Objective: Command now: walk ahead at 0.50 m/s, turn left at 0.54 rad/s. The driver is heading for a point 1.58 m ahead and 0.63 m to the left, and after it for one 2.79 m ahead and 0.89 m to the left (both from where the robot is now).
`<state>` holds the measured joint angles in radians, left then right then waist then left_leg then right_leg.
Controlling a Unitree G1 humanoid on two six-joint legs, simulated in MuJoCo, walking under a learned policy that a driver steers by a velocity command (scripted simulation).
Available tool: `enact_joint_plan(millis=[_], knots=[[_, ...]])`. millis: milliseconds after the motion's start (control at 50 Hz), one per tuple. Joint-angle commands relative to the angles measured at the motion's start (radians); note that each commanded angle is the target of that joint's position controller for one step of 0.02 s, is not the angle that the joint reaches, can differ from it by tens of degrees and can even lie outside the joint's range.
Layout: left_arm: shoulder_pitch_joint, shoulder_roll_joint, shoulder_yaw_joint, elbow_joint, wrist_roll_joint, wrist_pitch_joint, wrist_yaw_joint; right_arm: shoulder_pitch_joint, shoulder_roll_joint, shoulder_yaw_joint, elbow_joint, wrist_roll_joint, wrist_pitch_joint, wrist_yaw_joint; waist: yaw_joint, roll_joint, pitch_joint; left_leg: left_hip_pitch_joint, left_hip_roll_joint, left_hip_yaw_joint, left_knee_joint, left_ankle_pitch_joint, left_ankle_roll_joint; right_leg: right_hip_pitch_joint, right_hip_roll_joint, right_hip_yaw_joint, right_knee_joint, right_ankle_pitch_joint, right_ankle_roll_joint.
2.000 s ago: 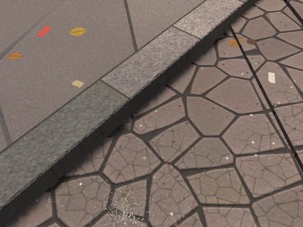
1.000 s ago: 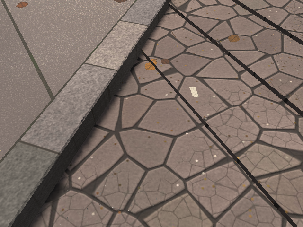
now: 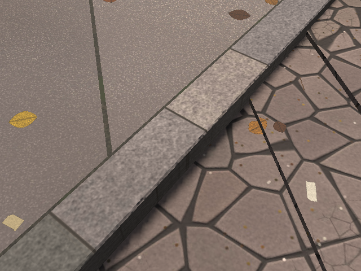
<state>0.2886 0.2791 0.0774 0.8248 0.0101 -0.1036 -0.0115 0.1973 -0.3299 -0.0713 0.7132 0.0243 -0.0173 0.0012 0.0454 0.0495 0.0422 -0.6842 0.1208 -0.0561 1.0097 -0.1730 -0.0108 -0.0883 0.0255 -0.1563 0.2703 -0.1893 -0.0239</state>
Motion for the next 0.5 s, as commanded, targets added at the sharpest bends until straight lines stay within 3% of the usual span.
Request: enact_joint_plan(millis=[20,80,140,160,180,200,220,240,260,280,300,320,340,360,400,500], knots=[[-0.112,0.148,0.03,-0.078,-0.003,-0.015,0.008,-0.003,-0.01,0.007,-0.06,-0.001,-0.014,0.02,-0.03,-0.092,0.018,0.039,0.027,-0.003,-0.16,0.167,0.004,-0.048,-0.264,0.074,-0.159,0.209,-0.161],[-0.06,0.183,0.04,-0.057,-0.015,0.001,0.011,-0.107,-0.007,0.013,-0.101,-0.002,-0.018,0.04,0.014,-0.077,0.042,0.051,0.009,0.049,-0.287,0.187,0.024,0.021,-0.284,0.024,-0.147,0.208,-0.143],[-0.033,0.213,0.051,-0.042,-0.035,0.023,0.011,-0.153,-0.033,0.006,-0.141,-0.002,-0.015,0.052,0.015,-0.086,0.051,0.041,-0.015,0.083,-0.349,0.086,0.062,0.13,-0.317,-0.003,-0.081,0.291,-0.117],[0.021,0.167,0.028,-0.01,0.034,0.029,0.011,-0.142,-0.038,0.006,-0.134,-0.101,0.007,0.068,0.0,-0.113,0.035,0.118,-0.066,0.159,-0.395,0.029,0.088,0.138,-0.3,-0.059,-0.005,0.376,-0.078],[0.044,0.18,0.029,-0.006,0.028,0.032,0.011,-0.103,-0.048,-0.005,-0.123,-0.107,0.011,0.065,-0.009,-0.127,-0.003,0.224,-0.124,0.192,-0.387,-0.032,0.111,0.123,-0.292,-0.07,0.115,0.554,-0.069],[0.034,0.203,0.029,-0.011,0.021,0.04,0.01,0.031,-0.064,-0.018,-0.086,-0.102,0.005,0.055,-0.084,-0.117,-0.07,0.376,-0.183,0.194,-0.426,-0.068,0.137,0.092,-0.277,-0.091,0.32,0.678,-0.057],[0.039,0.183,0.018,-0.024,0.026,0.043,0.008,0.231,-0.111,-0.041,-0.023,-0.102,-0.002,0.039,-0.172,-0.054,-0.186,0.612,-0.189,0.143,-0.454,-0.068,0.169,-0.026,-0.247,-0.105,0.608,0.562,-0.025],[0.074,0.061,-0.013,-0.092,0.021,0.043,-0.006,0.264,-0.261,-0.076,-0.03,-0.09,-0.002,0.027,-0.136,0.202,-0.284,0.861,0.107,-0.325,-0.541,-0.186,0.273,-0.379,-0.13,-0.107,0.95,-0.087,0.037],[0.026,0.109,-0.005,-0.128,0.034,0.043,-0.011,0.248,-0.297,-0.085,-0.065,-0.046,0.0,0.028,-0.15,0.169,-0.396,0.951,0.222,-0.737,-0.702,-0.106,0.36,-0.549,-0.018,0.108,1.115,-0.402,0.061],[-0.067,0.14,0.001,-0.144,0.028,0.047,-0.013,0.219,-0.263,-0.078,-0.047,-0.043,0.006,0.025,-0.155,0.049,-0.292,0.909,0.194,-0.593,-0.71,-0.076,0.331,-0.628,-0.071,0.187,1.135,-0.307,0.047],[-0.075,0.116,-0.013,-0.14,0.023,0.04,-0.013,0.178,-0.203,-0.061,-0.034,-0.041,0.006,0.019,-0.12,0.01,-0.161,0.768,0.162,-0.459,-0.703,0.001,0.31,-0.623,-0.114,0.179,1.059,-0.209,0.038],[-0.068,0.107,-0.017,-0.128,0.029,0.04,-0.01,0.136,-0.149,-0.045,-0.032,-0.04,0.003,0.016,-0.083,-0.02,-0.099,0.663,0.105,-0.367,-0.711,0.092,0.272,-0.568,-0.144,0.184,0.96,-0.167,0.033],[-0.045,0.109,-0.019,-0.121,0.043,0.05,-0.006,0.105,-0.117,-0.033,-0.031,-0.031,-0.002,0.013,-0.048,-0.003,-0.081,0.584,0.067,-0.305,-0.721,0.196,0.255,-0.497,-0.154,0.188,0.907,-0.156,0.038],[-0.014,0.111,-0.02,-0.108,0.049,0.064,-0.004,0.087,-0.102,-0.026,-0.032,-0.03,-0.009,0.014,-0.03,0.006,-0.102,0.545,0.05,-0.268,-0.726,0.268,0.254,-0.436,-0.153,0.187,0.885,-0.151,0.045],[-0.008,0.097,-0.024,-0.106,0.047,0.077,-0.005,0.1,-0.112,-0.028,-0.018,-0.031,-0.026,0.017,-0.02,-0.006,-0.114,0.508,0.028,-0.234,-0.74,0.339,0.272,-0.406,-0.14,0.175,0.835,-0.137,0.059],[-0.163,0.072,-0.037,-0.152,0.039,0.077,-0.007,0.166,-0.119,-0.034,0.017,-0.04,-0.026,0.013,-0.075,0.01,-0.03,0.513,0.005,-0.259,-0.8,0.124,0.274,-0.495,-0.124,0.174,0.594,0.01,0.082]])
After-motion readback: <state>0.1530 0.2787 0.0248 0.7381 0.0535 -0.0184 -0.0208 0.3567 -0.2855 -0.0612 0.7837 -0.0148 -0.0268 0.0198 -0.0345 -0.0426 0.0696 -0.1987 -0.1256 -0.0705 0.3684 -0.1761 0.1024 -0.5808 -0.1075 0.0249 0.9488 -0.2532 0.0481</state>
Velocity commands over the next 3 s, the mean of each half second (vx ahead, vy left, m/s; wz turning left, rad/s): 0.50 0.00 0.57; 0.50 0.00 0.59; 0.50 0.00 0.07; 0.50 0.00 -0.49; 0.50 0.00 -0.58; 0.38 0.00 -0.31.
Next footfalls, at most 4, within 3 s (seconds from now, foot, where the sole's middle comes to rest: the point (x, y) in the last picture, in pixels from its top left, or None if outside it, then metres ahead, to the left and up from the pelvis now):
0.22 left None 0.29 0.15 -0.78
0.70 right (186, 251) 0.55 0.03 -0.78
1.24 left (88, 199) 0.68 0.40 -0.65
1.78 right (90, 128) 1.02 0.47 -0.65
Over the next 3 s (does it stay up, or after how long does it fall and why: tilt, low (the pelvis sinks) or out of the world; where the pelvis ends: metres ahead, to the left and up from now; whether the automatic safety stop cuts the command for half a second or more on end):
stays up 1.47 0.63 0.13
